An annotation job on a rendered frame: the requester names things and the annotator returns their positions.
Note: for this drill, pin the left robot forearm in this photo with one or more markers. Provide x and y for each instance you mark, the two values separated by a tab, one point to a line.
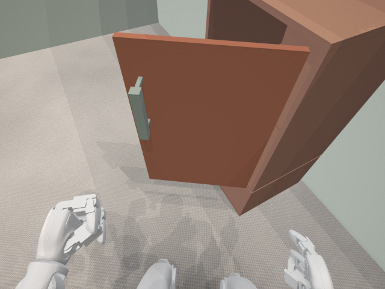
44	274

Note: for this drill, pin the right robot hand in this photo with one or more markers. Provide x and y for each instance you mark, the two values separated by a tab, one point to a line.
313	272

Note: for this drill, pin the left robot thigh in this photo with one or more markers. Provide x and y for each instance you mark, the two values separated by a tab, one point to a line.
159	276

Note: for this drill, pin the handle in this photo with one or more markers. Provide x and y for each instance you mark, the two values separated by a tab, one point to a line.
139	110

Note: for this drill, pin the robot thigh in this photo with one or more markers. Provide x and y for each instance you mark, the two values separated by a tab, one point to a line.
159	276
236	282

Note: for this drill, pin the cupboard door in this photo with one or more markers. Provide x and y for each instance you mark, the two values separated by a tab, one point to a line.
213	104

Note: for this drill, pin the left robot hand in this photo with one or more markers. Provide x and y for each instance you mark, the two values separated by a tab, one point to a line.
55	242

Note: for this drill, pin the right robot thigh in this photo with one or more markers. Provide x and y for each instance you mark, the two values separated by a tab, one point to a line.
236	282

